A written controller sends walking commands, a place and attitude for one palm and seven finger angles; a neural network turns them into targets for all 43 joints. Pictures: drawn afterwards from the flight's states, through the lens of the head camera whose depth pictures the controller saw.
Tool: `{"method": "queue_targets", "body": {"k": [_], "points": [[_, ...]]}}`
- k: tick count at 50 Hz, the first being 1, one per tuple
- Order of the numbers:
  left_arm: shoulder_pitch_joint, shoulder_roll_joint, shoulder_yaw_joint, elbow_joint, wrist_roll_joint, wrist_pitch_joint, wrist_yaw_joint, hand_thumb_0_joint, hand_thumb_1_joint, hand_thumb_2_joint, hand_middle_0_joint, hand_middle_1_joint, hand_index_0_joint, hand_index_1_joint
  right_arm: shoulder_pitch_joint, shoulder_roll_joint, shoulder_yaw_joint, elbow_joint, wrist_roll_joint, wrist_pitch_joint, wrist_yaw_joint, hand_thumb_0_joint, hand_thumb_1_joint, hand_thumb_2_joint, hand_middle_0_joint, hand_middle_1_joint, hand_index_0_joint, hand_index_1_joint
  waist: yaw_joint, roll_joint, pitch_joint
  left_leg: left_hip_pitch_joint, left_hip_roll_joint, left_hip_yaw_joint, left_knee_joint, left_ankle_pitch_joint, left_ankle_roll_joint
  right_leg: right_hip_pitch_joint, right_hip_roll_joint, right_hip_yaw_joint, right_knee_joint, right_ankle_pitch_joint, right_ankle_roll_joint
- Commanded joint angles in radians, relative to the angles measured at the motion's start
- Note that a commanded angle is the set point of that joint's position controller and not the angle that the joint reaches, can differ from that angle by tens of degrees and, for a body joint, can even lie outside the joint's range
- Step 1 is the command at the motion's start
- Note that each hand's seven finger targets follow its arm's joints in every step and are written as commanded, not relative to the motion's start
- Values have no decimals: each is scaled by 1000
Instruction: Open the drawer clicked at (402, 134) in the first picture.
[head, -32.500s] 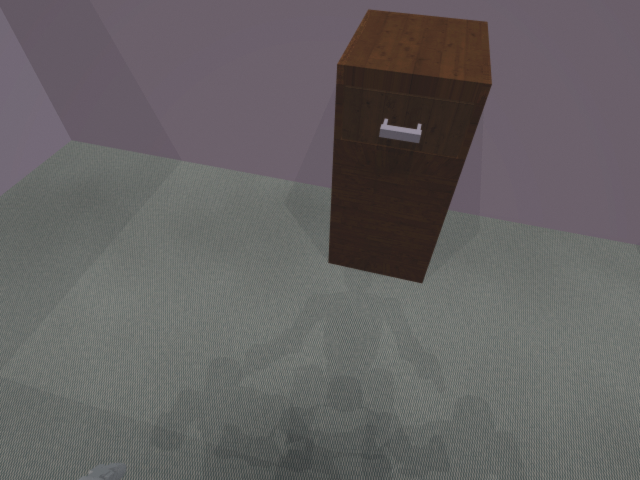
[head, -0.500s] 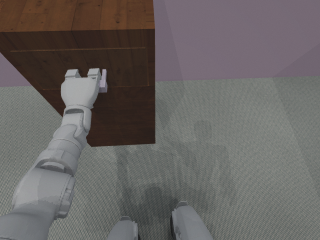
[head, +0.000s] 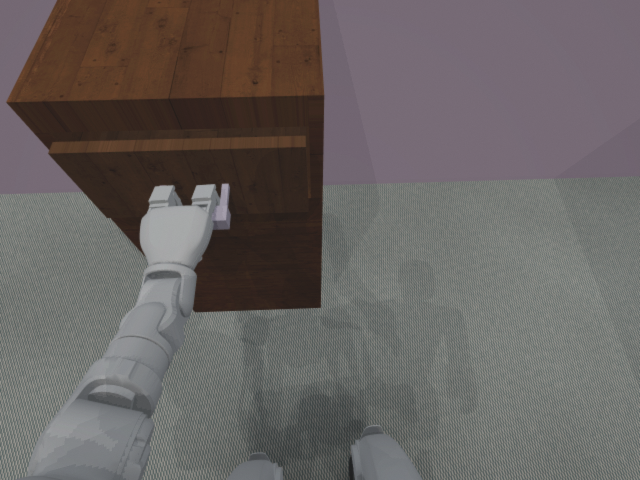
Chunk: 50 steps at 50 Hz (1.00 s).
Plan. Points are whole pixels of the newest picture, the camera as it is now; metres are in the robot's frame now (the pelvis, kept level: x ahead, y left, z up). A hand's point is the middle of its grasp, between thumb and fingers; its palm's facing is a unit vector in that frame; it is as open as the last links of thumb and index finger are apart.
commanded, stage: pull the drawer open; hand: left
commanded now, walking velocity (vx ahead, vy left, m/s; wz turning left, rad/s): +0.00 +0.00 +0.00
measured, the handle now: (192, 205) +0.49 +0.17 -0.02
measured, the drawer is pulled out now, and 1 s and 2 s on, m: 0.03 0.16 0.27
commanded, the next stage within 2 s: none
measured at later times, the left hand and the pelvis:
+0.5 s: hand (186, 291) +0.37 +0.17 -0.04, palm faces -0.02 -0.05 -1.00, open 6.2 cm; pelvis +0.00 +0.00 +0.01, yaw +0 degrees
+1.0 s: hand (181, 340) +0.30 +0.17 -0.04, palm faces +0.00 -0.04 -1.00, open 6.1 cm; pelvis -0.01 -0.01 +0.01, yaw +1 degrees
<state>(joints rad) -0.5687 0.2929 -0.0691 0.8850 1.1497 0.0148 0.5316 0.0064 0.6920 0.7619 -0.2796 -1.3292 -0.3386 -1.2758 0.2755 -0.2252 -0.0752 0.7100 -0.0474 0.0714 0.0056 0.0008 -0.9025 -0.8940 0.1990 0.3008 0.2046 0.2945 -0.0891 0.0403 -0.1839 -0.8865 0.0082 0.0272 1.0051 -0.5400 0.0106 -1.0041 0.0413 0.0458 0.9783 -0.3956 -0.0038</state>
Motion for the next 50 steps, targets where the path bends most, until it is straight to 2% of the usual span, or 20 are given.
{"method": "queue_targets", "body": {"k": [1,2,3,4,6,8,10,13,15,17,20,24,25,35,36,38,41,42,48,50], "points": [[-117,141,39,-221,-9,25,64,0,900,900,-400,-1350,-400,-1350,78,-136,-49,-80,2,-14,-11,0,-900,-900,200,300,200,300,57,-12,-486,228,-22,-4,-82,659,8,443,-2,-55,-66,561,-36],[-127,127,32,-231,-11,32,65,0,900,900,-400,-1350,-400,-1350,81,-137,-51,-79,6,-11,-9,0,-900,-900,200,300,200,300,42,-31,-469,238,-18,-8,-84,654,7,432,0,-56,-73,555,-35],[-117,111,17,-240,-10,35,69,0,900,900,-400,-1350,-400,-1350,69,-135,-52,-81,2,-15,-12,0,-900,-900,200,300,200,300,43,-38,-458,231,-20,-1,-84,648,9,439,-1,-54,-79,564,-32],[-100,138,41,-267,-9,40,71,0,900,900,-400,-1350,-400,-1350,69,-135,-51,-86,5,-11,-10,0,-900,-900,200,300,200,300,55,-26,-481,248,-21,-3,-89,651,7,455,-1,-51,-79,568,-35],[-56,99,8,-264,-7,52,72,0,900,900,-400,-1350,-400,-1350,50,-129,-47,-91,4,-11,-11,0,-900,-900,200,300,200,300,58,-8,-450,253,-22,-3,-93,655,6,441,0,-58,-82,554,-36],[-46,104,10,-272,-2,59,75,0,900,900,-400,-1350,-400,-1350,38,-131,-45,-93,5,-9,-13,0,-900,-900,200,300,200,300,56,-34,-428,251,-21,-7,-96,643,4,437,1,-59,-86,541,-36],[-80,92,-3,-318,-2,62,76,0,900,900,-400,-1350,-400,-1350,31,-129,-46,-101,7,-8,-13,0,-900,-900,200,300,200,300,49,-3,-435,278,-19,-11,-102,646,3,429,2,-63,-89,526,-41],[-3,79,-11,-299,0,73,76,0,900,900,-400,-1350,-400,-1350,13,-123,-41,-106,5,-9,-15,0,-900,-900,200,300,200,300,62,-20,-414,271,-22,-3,-103,636,2,440,2,-60,-95,534,-39],[-9,115,14,-342,-1,73,71,0,900,900,-400,-1350,-400,-1350,3,-126,-39,-114,7,-6,-19,0,-900,-900,200,300,200,300,72,1,-428,271,-26,-3,-109,623,2,460,1,-52,-95,540,-44],[39,74,-14,-345,2,73,73,0,900,900,-400,-1350,-400,-1350,-4,-118,-37,-120,7,-10,-19,0,-900,-900,200,300,200,300,72,-9,-417,280,-22,-2,-109,640,1,452,-1,-56,-95,548,-41],[106,103,15,-384,-5,70,71,0,900,900,-400,-1350,-400,-1350,-24,-118,-35,-133,6,-14,-22,0,-900,-900,200,300,200,300,87,-32,-433,263,-31,1,-112,619,2,502,-3,-44,-98,586,-42],[207,70,-5,-413,-8,66,75,0,900,900,-400,-1350,-400,-1350,-48,-112,-32,-145,10,-22,-23,0,-900,-900,200,300,200,300,90,-50,-380,251,-34,8,-119,578,0,498,-2,-38,-107,577,-40],[200,94,16,-431,-9,63,78,0,900,900,-400,-1350,-400,-1350,-56,-117,-30,-146,9,-24,-24,0,-900,-900,200,300,200,300,92,-47,-382,244,-35,1,-124,563,-1,497,-1,-37,-105,559,-43],[263,82,7,-510,7,70,110,0,900,900,-400,-1350,-400,-1350,-98,-114,-30,-150,6,-43,-24,0,-900,-900,200,300,200,300,98,-32,-370,258,-37,0,-124,501,-5,465,3,-39,-103,473,-48],[294,77,5,-514,11,70,112,0,900,900,-400,-1350,-400,-1350,-99,-111,-29,-153,6,-44,-24,0,-900,-900,200,300,200,300,106,-35,-375,261,-35,1,-125,504,-6,466,1,-39,-99,468,-47],[291,33,-39,-537,6,72,112,0,900,900,-400,-1350,-400,-1350,-113,-109,-28,-157,9,-50,-22,0,-900,-900,200,300,200,300,94,-33,-351,265,-34,1,-126,480,-6,442,3,-45,-106,437,-47],[313,63,-14,-525,12,74,113,0,900,900,-400,-1350,-400,-1350,-126,-111,-24,-158,9,-55,-26,0,-900,-900,200,300,200,300,103,-49,-326,246,-38,0,-132,438,-4,441,2,-41,-109,405,-47],[292,50,-28,-546,8,71,112,0,900,900,-400,-1350,-400,-1350,-130,-110,-24,-163,8,-57,-27,0,-900,-900,200,300,200,300,95,-42,-335,247,-38,4,-130,422,-3,444,-1,-38,-112,401,-45],[348,40,-39,-536,6,66,109,0,900,900,-400,-1350,-400,-1350,-153,-105,-18,-168,9,-69,-31,0,-900,-900,200,300,200,300,106,-50,-290,227,-46,6,-135,369,-2,431,-1,-34,-120,351,-47],[364,75,-2,-556,1,65,108,0,900,900,-400,-1350,-400,-1350,-159,-109,-18,-174,11,-70,-33,0,-900,-900,200,300,200,300,115,-58,-311,218,-50,5,-137,355,-1,458,-1,-25,-123,348,-48]]}}
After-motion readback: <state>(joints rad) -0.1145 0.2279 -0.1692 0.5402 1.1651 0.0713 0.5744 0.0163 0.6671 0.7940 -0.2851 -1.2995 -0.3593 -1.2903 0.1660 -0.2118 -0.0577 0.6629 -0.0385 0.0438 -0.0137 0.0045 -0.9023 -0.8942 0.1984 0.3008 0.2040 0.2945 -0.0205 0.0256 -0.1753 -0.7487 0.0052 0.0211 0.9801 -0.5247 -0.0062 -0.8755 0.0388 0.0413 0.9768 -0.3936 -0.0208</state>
